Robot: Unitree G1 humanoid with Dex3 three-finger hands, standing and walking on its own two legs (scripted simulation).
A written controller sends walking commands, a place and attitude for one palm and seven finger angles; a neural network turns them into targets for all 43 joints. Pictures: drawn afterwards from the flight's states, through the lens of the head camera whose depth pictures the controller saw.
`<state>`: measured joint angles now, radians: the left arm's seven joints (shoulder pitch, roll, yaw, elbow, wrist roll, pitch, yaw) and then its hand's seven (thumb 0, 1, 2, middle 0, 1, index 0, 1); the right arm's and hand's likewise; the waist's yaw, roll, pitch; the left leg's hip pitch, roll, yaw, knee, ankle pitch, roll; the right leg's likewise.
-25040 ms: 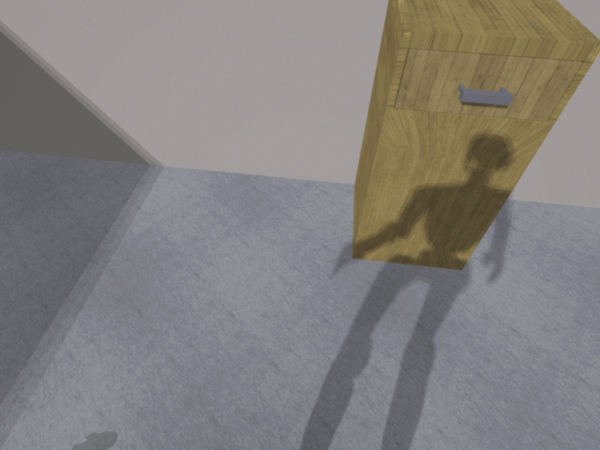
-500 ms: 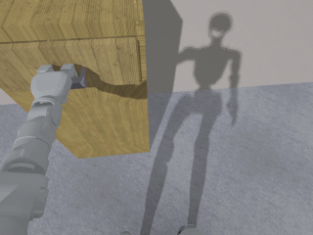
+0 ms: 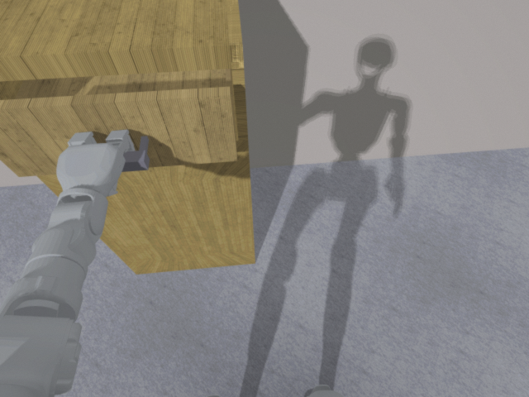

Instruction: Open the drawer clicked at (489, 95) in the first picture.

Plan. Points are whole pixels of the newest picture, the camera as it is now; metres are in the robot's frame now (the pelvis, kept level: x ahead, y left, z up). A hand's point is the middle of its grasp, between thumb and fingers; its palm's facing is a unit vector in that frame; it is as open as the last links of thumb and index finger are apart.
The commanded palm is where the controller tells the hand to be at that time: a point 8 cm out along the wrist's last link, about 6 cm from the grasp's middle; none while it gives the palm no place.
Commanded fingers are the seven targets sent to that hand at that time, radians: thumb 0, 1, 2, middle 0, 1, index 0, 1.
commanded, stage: pull the drawer open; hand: left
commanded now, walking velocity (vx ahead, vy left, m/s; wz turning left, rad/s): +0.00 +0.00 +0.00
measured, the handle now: (111, 153) +0.49 +0.25 +0.05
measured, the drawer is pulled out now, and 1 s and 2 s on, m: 0.06 0.12 0.17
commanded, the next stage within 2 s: none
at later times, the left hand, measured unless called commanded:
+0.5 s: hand (105, 201) +0.41 +0.25 +0.03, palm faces +0.00 -0.02 -1.00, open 5.6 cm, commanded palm +0.37 +0.26 +0.07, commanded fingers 0.00 0.90 0.90 -0.40 -1.35 -0.40 -1.35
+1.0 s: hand (101, 219) +0.38 +0.25 +0.03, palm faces +0.02 -0.02 -1.00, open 5.6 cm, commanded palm +0.34 +0.26 +0.07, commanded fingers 0.00 0.90 0.90 -0.40 -1.35 -0.40 -1.35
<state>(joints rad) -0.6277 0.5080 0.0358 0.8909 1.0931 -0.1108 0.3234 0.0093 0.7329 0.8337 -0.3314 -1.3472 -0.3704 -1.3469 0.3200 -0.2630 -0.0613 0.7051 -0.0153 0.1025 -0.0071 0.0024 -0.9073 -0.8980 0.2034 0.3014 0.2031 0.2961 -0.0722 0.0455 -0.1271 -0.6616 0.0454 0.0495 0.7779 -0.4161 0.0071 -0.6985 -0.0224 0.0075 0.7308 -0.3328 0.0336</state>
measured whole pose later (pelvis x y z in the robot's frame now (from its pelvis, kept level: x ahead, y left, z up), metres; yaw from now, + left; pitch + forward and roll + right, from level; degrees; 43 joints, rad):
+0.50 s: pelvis -0.01 +0.00 +0.00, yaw +0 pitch +15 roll -1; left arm -0.56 0.48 0.03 0.85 1.10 -0.11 0.35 0.01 0.73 0.85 -0.33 -1.35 -0.37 -1.35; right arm 0.30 -0.26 -0.06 0.71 0.00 0.07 -0.02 0.00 -0.91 -0.90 0.20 0.30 0.20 0.30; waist -0.06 0.04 -0.12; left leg -0.63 0.04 0.06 0.77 -0.40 0.01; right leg -0.68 -0.03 0.02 0.73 -0.32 0.03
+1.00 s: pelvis -0.01 +0.00 +0.01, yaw +0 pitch +13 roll -1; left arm -0.40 0.45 0.00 0.68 1.08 -0.07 0.35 0.01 0.73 0.85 -0.33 -1.35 -0.38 -1.35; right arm 0.27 -0.26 -0.06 0.70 0.00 0.05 -0.02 0.01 -0.91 -0.90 0.20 0.30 0.20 0.30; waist -0.03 0.05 -0.11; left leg -0.57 0.04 0.05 0.74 -0.39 0.00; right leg -0.61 -0.03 0.01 0.71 -0.32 0.03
